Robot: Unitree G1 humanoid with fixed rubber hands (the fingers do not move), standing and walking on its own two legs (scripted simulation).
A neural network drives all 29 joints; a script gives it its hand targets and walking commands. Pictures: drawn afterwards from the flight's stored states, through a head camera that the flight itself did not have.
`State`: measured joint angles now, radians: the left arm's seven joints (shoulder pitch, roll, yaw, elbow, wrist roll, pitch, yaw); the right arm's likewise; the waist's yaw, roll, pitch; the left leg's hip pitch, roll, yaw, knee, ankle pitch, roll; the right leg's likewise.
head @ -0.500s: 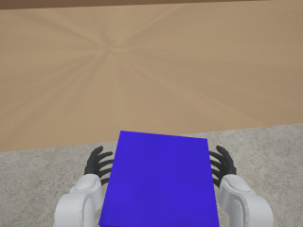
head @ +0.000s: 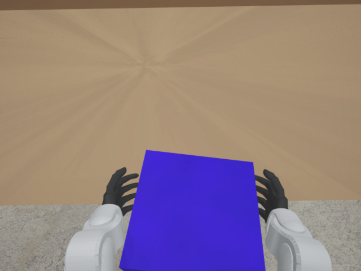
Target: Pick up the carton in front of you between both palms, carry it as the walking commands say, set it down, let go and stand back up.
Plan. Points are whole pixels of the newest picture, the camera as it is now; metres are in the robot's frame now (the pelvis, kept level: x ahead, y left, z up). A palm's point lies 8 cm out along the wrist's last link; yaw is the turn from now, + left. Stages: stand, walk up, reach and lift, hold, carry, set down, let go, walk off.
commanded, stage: carry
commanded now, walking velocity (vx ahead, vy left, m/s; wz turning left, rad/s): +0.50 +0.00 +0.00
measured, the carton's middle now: (189, 226) +0.23 +0.00 +0.01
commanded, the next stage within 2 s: none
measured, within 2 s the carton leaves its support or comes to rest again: neither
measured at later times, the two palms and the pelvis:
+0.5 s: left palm (144, 95) +0.58 +0.15 +0.10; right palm (246, 97) +0.57 -0.15 +0.11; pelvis +0.35 +0.01 +0.00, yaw -2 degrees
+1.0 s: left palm (167, 33) +1.02 +0.11 +0.13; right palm (239, 33) +1.02 -0.19 +0.13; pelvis +0.68 -0.02 -0.01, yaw -2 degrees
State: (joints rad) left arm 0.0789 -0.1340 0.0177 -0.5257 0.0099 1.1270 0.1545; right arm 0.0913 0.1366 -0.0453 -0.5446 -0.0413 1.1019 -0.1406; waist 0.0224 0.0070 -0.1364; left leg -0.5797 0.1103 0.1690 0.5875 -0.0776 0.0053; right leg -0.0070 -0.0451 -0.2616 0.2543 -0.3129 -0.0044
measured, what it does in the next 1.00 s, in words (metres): walks ahead: left foot, then right foot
